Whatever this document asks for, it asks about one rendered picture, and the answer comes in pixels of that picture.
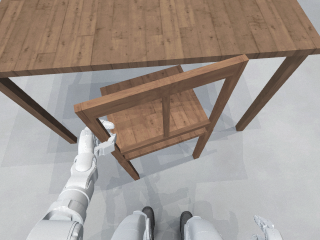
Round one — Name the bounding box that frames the robot right foot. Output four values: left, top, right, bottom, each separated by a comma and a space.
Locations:
180, 211, 193, 240

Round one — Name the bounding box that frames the table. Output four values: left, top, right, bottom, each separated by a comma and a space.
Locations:
0, 0, 320, 144

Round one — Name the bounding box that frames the chair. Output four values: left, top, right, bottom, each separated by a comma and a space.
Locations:
73, 54, 249, 181

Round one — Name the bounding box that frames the right robot thigh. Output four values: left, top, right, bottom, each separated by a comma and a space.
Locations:
184, 219, 224, 240

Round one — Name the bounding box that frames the left robot upper arm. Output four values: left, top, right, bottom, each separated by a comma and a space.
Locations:
29, 219, 84, 240

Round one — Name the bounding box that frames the left robot forearm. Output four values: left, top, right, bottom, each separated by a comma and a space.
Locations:
26, 152, 99, 240

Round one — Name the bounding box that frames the robot right hand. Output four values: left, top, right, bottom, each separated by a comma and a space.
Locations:
248, 215, 284, 240

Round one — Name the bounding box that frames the robot left hand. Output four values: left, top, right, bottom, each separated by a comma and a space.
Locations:
78, 119, 117, 158

